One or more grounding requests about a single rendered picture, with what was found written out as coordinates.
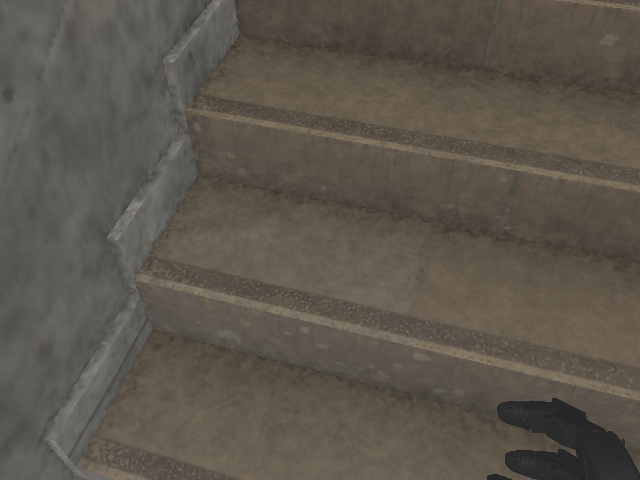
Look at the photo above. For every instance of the robot right hand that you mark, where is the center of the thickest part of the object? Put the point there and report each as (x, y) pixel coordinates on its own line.
(601, 455)

